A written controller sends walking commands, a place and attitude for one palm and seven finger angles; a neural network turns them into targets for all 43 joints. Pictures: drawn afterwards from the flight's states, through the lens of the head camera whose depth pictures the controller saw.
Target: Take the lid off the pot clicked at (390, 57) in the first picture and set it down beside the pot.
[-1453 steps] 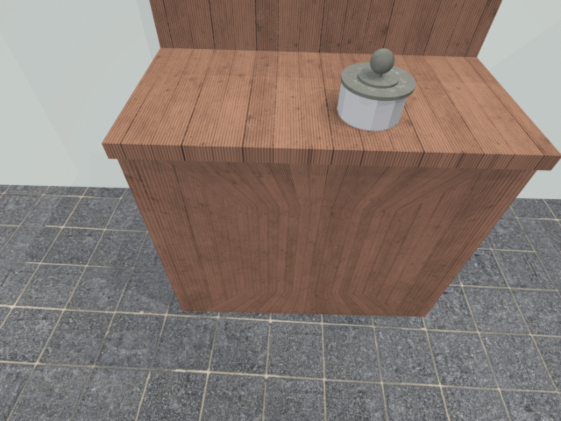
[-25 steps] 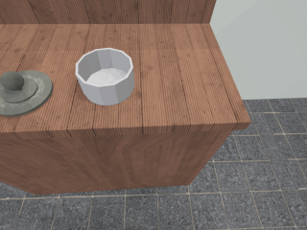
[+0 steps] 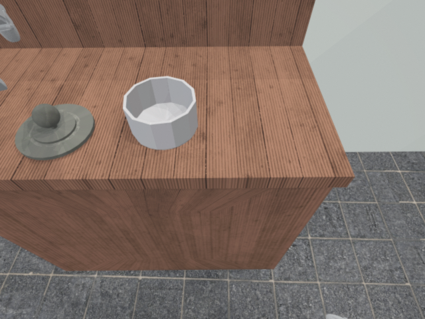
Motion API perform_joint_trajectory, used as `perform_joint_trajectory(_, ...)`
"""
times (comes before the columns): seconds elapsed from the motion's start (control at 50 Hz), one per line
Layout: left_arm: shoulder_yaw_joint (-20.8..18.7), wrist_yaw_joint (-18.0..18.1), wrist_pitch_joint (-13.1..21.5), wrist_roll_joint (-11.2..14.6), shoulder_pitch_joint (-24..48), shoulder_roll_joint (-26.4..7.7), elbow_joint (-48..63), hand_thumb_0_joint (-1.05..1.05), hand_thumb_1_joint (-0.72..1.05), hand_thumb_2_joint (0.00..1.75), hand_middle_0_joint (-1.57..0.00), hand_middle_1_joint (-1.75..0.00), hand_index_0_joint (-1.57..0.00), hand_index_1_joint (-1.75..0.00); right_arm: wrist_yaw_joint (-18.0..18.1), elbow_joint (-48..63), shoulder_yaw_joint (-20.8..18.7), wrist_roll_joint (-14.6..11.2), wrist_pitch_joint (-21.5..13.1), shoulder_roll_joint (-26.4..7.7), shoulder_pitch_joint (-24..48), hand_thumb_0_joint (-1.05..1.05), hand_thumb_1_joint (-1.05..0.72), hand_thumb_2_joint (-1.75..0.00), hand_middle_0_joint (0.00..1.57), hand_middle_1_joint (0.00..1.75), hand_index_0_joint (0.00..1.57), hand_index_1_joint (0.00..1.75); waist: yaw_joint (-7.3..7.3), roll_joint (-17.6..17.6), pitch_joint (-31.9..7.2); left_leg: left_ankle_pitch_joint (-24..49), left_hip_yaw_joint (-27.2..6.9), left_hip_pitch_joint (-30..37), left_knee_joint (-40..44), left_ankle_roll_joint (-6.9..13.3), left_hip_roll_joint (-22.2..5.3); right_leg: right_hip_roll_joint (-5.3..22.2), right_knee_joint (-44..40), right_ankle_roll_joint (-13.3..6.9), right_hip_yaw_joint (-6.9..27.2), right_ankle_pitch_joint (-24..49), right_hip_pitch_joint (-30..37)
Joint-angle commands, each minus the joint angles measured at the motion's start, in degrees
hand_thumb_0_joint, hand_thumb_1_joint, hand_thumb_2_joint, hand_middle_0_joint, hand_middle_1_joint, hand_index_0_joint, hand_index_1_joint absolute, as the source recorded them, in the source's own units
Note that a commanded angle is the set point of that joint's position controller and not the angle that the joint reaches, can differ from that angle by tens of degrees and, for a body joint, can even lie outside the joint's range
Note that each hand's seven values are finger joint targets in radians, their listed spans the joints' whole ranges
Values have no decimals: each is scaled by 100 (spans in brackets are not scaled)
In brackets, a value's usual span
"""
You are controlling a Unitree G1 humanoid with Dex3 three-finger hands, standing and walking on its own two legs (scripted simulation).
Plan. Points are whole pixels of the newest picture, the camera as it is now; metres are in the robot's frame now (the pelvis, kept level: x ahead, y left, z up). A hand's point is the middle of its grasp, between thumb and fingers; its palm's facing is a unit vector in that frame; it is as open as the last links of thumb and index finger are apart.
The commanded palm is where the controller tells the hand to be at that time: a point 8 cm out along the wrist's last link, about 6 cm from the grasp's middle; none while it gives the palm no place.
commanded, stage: draw the hand back to the body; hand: left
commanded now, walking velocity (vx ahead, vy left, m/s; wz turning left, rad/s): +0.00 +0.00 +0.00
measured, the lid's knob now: (46, 115) +0.49 +0.33 +0.11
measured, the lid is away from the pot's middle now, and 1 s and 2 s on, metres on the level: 0.23 0.23 0.23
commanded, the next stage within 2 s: step back with the hand held close in 1.78 s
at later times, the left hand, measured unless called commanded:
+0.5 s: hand out of the picture +0.38 +0.25 +0.31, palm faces +0.47 -0.86 -0.19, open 10.1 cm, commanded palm +0.32 +0.30 +0.30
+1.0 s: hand out of the picture +0.27 +0.23 +0.30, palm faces +0.51 -0.84 -0.18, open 7.8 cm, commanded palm +0.21 +0.27 +0.29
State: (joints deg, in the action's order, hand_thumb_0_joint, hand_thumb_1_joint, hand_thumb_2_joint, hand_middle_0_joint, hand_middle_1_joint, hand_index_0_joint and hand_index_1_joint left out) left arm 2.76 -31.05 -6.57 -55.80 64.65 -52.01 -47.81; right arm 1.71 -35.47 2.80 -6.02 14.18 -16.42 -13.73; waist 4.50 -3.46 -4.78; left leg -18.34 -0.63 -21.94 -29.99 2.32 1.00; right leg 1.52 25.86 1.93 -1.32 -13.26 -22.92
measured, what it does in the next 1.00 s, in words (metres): stands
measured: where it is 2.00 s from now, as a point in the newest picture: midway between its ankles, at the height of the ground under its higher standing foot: outside the picture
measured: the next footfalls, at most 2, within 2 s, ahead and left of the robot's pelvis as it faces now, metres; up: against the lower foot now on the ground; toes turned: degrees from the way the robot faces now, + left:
none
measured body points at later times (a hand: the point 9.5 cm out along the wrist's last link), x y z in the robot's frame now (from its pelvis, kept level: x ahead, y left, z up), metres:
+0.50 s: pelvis +0.00 -0.02 +0.01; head +0.01 -0.03 +0.46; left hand +0.35 +0.30 +0.32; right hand +0.13 -0.27 -0.10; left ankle -0.05 +0.09 -0.74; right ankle -0.01 -0.15 -0.74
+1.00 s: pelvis -0.03 -0.04 +0.01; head -0.05 -0.06 +0.46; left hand +0.24 +0.27 +0.31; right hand +0.16 -0.25 -0.08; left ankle -0.05 +0.09 -0.74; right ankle -0.01 -0.15 -0.74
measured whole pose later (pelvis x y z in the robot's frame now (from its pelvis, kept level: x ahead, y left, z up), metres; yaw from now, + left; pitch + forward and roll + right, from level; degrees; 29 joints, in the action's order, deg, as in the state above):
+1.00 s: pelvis -0.03 -0.04 +0.01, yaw +0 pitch -4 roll +0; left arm -24.0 3.9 4.4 4.8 15.0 -24.8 4.1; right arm 3.8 -38.7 3.0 -1.3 -3.7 -13.1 -8.6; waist -2.8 -3.0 0.4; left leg -14.0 -0.7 -3.7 -21.5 -0.7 -1.2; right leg -0.6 21.1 -0.9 -1.6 -10.7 -6.6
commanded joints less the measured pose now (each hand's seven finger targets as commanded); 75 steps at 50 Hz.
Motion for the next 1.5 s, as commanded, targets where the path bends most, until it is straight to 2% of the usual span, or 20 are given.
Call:
perform_joint_trajectory(0.0,-1904,1285,591,3627,3158,-515,2066,0,-12,87,-46,-65,-46,-65,126,1155,-377,75,-553,-451,-835,0,-90,-90,20,30,20,30,157,-157,-1623,3342,23,1913,11,5,-231,-247,-34,-452,-341,1417,501)
perform_joint_trajectory(0.02,-1738,1754,783,3863,2466,-582,1669,0,-12,87,-46,-65,-46,-65,186,928,-231,109,-643,-639,-552,0,-90,-90,20,30,20,30,8,-207,-1484,3286,-218,2158,76,-18,-249,-298,-65,-500,-283,1132,414)
perform_joint_trajectory(0.04,-2130,2127,873,4326,1956,-585,1484,0,-12,87,-46,-65,-46,-65,201,990,-281,146,-725,-644,-622,0,-90,-90,20,30,20,30,-54,84,-1543,2946,-211,1987,111,-38,-313,-253,-92,-446,-242,1041,571)
perform_joint_trajectory(0.06,-2114,2365,944,4619,1521,-385,1400,0,-12,87,-46,-65,-46,-65,225,956,-279,161,-774,-675,-518,0,-90,-90,20,30,20,30,-112,272,-1448,2682,-138,1733,178,-9,-304,-238,-93,-436,-225,1154,767)
perform_joint_trajectory(0.12,-2317,2838,1199,5224,1292,-117,2484,0,-9,87,-45,-64,-45,-64,213,925,-295,222,-995,-683,-261,0,-90,-90,20,30,20,30,-208,-407,-1768,2812,-27,1838,242,-53,-258,-180,-107,-449,-167,1596,1316)
perform_joint_trajectory(0.16,-2723,3110,1266,5391,1095,-305,2836,0,-4,87,-44,-63,-44,-63,199,841,-290,288,-1122,-647,-160,0,-90,-90,20,30,20,30,-287,-472,-1691,2935,-28,1752,333,-99,-262,-179,-149,-446,-173,1789,1559)
perform_joint_trajectory(0.22,-2789,3292,1317,5562,730,-127,3043,0,3,87,-42,-60,-42,-60,202,709,-293,322,-1268,-633,9,0,-90,-90,20,30,20,30,-338,-349,-1410,2850,54,1563,478,-96,-258,-176,-219,-433,-179,1951,1791)
perform_joint_trajectory(0.26,-2656,3355,1427,5637,773,120,3698,0,9,87,-41,-58,-41,-58,174,735,-295,332,-1449,-572,175,0,-90,-90,20,30,20,30,-362,-756,-1552,3149,7,1799,550,-127,-265,-164,-233,-440,-168,2021,1887)
perform_joint_trajectory(0.34,-3141,3477,1465,5738,-148,-64,3977,0,19,88,-38,-55,-38,-55,149,641,-332,385,-1595,-599,269,0,-90,-90,20,30,20,30,-490,-225,-1548,3332,60,1734,639,-95,-284,-151,-251,-411,-166,2346,2255)
perform_joint_trajectory(0.42,-2766,3431,1505,5823,-625,557,4560,0,29,88,-35,-51,-35,-51,134,624,-355,360,-1726,-527,481,0,-90,-90,20,30,20,30,-490,-356,-1424,3410,135,1902,654,-64,-265,-149,-306,-384,-149,2396,2224)
perform_joint_trajectory(0.5,-3105,3483,1420,5878,-1372,466,4508,0,39,88,-33,-48,-33,-48,173,539,-347,389,-1750,-517,584,0,-90,-90,20,30,20,30,-572,87,-1114,2865,220,1603,779,-42,-204,-138,-350,-378,-160,2398,2322)
perform_joint_trajectory(0.62,-2954,3486,1447,5955,-1661,745,5299,0,54,89,-29,-42,-29,-42,224,554,-296,382,-1851,-431,881,0,-90,-90,20,30,20,30,-582,-110,-955,2322,242,1748,876,-17,-159,-126,-460,-365,-128,2003,2187)
perform_joint_trajectory(0.7,-3077,3538,1401,5980,-2002,758,5458,0,65,89,-26,-39,-26,-39,258,531,-270,408,-1919,-386,1002,0,-90,-90,20,30,20,30,-628,80,-867,2002,259,1682,959,-8,-134,-132,-532,-346,-103,1784,2195)
perform_joint_trajectory(0.84,-3100,3566,1436,6044,-2615,987,6179,0,82,90,-22,-33,-22,-33,270,542,-231,442,-2036,-290,1196,0,-90,-90,20,30,20,30,-681,-250,-731,1772,234,1790,1039,-26,-120,-132,-614,-366,-101,1482,2152)
perform_joint_trajectory(0.9,-3023,3568,1407,6065,-2951,1201,6259,0,90,90,-20,-30,-20,-30,282,541,-223,453,-2071,-256,1243,0,-90,-90,20,30,20,30,-690,9,-546,1690,225,1761,1083,-17,-125,-161,-654,-351,-118,1376,2088)
perform_joint_trajectory(1.1,-3179,3589,1526,6162,-4003,1436,7168,0,90,90,-20,-30,-20,-30,314,547,-216,510,-2247,-167,1415,0,-90,-90,20,30,20,30,-776,12,-321,1290,184,1780,1188,-8,-118,-149,-806,-334,-91,918,2068)
perform_joint_trajectory(1.14,-3250,3608,1590,6157,-4256,1443,7535,0,90,90,-20,-30,-20,-30,309,549,-227,522,-2301,-150,1436,0,-90,-90,20,30,20,30,-796,-265,-394,1324,191,1863,1188,-30,-118,-136,-797,-348,-86,944,2100)
perform_joint_trajectory(1.24,-3273,3609,1571,6208,-4984,1647,7461,0,90,90,-20,-30,-20,-30,329,481,-242,544,-2353,-136,1421,0,-90,-90,20,30,20,30,-795,182,30,1126,183,1726,1223,0,-135,-142,-932,-314,-96,705,1950)
perform_joint_trajectory(1.32,-3168,3586,1668,6178,-5493,1809,8219,0,90,90,-20,-30,-20,-30,296,544,-248,566,-2458,-98,1456,0,-90,-90,20,30,20,30,-831,-121,-97,1200,158,1850,1216,-18,-130,-129,-888,-325,-85,778,2020)
perform_joint_trajectory(1.48,-3261,3584,1682,6188,-6635,1934,8725,0,90,90,-20,-30,-20,-30,270,514,-287,632,-2529,-65,1382,0,-90,-90,20,30,20,30,-862,105,117,1184,134,1735,1179,-17,-152,-91,-942,-308,-96,757,1987)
